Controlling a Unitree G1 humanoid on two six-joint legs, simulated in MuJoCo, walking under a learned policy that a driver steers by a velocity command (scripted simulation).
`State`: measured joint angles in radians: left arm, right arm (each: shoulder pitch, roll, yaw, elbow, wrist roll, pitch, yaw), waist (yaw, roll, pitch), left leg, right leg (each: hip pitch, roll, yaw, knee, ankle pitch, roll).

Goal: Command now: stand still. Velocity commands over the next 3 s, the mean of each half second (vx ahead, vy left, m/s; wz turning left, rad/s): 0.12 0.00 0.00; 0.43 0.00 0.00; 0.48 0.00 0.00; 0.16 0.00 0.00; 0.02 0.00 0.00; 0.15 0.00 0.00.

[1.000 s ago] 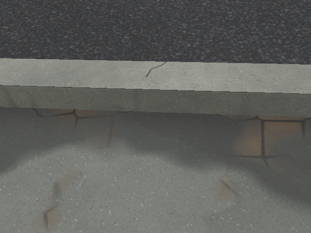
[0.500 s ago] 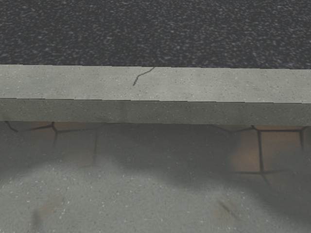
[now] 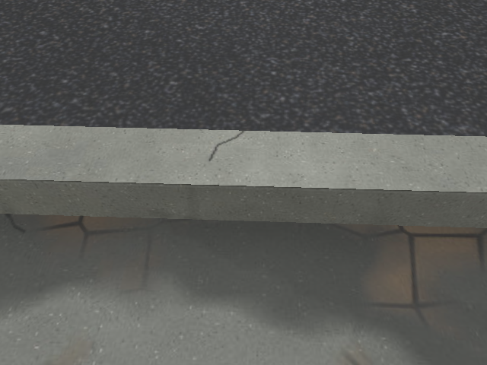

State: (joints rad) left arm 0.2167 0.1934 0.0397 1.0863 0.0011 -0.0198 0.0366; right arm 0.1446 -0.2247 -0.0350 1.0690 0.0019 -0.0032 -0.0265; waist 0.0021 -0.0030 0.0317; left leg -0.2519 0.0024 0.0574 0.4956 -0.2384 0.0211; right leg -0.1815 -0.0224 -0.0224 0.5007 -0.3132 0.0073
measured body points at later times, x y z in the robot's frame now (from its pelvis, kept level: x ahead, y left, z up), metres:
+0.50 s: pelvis +0.05 -0.02 -0.01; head +0.05 -0.03 +0.44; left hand +0.08 +0.23 -0.15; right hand +0.04 -0.28 -0.16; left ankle +0.01 +0.11 -0.74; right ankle +0.01 -0.12 -0.73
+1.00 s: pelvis +0.28 +0.00 -0.02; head +0.32 +0.00 +0.42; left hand +0.19 +0.25 -0.16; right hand +0.52 -0.23 -0.12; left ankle +0.41 +0.09 -0.74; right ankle +0.04 -0.13 -0.70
